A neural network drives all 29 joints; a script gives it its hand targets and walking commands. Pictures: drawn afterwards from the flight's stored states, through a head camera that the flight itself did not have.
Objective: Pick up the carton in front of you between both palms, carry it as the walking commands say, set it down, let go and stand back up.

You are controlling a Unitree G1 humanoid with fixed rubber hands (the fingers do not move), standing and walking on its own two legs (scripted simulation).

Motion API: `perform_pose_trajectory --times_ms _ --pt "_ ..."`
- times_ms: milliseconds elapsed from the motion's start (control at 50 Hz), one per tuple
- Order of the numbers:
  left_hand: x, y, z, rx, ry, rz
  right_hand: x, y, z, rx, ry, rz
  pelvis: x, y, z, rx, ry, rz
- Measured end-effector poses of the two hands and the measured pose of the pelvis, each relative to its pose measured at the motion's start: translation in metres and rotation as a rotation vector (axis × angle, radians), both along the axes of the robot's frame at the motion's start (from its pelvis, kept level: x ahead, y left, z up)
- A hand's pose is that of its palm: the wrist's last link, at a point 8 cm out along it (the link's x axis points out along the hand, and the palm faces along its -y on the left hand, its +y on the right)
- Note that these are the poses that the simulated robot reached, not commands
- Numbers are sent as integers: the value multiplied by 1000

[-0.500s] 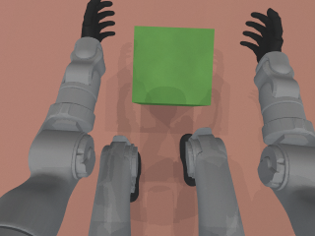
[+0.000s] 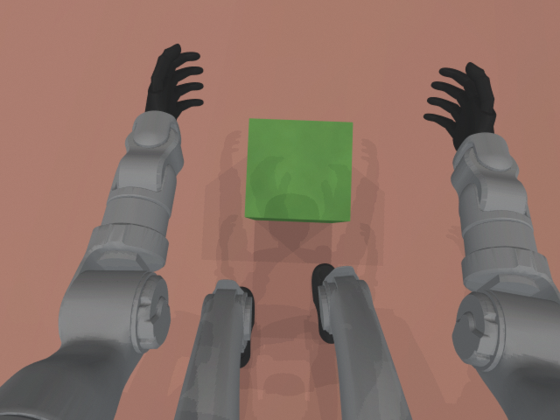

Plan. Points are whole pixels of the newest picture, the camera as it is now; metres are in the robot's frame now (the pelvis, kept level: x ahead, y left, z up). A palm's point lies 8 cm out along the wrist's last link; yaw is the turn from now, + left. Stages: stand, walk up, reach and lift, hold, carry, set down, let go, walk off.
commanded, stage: set down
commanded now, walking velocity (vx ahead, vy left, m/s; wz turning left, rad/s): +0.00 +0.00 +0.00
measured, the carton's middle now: (296, 178) +0.46 -0.05 -0.46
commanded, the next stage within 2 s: let go in 0.08 s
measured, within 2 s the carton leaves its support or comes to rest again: neither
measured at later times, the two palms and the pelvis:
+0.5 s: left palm (91, 181) +0.40 +0.16 +0.02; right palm out of the picture +0.36 -0.27 +0.02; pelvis +0.06 -0.02 +0.13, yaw -1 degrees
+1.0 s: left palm out of the picture +0.26 +0.24 +0.12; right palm out of the picture +0.24 -0.22 +0.12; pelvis +0.09 +0.02 +0.19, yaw -2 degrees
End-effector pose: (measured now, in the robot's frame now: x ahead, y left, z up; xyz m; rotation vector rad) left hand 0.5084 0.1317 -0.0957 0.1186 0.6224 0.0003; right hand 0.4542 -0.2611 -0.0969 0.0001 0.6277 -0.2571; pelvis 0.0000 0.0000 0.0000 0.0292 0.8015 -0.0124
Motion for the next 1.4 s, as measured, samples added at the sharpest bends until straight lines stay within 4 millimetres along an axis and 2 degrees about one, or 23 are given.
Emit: perform_pose_trajectory --times_ms 160,240,340,420,540,640,840,940,1060,1180,1320,1400 --pt "-8 4 36 14 17 -6 -6 -2 38 -9 14 14 10 -4 42 -1 -25 -1" --pt "-20 7 51 42 36 -4 -16 -2 52 -28 44 49 18 -6 60 -2 -45 0" --pt "-56 17 72 98 83 15 -45 -3 72 -62 111 128 33 -10 87 1 -105 -5" --pt "-88 26 94 107 115 28 -72 -7 96 -82 155 160 46 -13 109 2 -181 -7" --pt "-114 37 127 96 120 16 -104 -12 133 -93 168 164 64 -17 134 -7 -291 -11" --pt "-139 48 149 90 123 6 -132 -3 156 -80 171 165 76 -16 150 -16 -376 -12" --pt "-209 85 191 81 142 27 -191 23 205 -73 167 171 91 -2 180 -37 -605 -6" --pt "-234 103 207 80 142 31 -210 32 217 -82 178 180 93 9 187 -48 -723 -8" --pt "-249 114 217 93 155 27 -215 42 214 -64 191 193 92 20 188 -56 -824 -12" --pt "-247 114 222 94 161 26 -205 47 215 -64 180 211 92 20 187 -56 -875 -10" --pt "-241 103 218 72 172 29 -201 35 218 -85 191 204 98 11 187 -52 -888 -6" --pt "-246 99 211 80 182 47 -200 21 221 -119 216 174 101 5 186 -54 -878 -13"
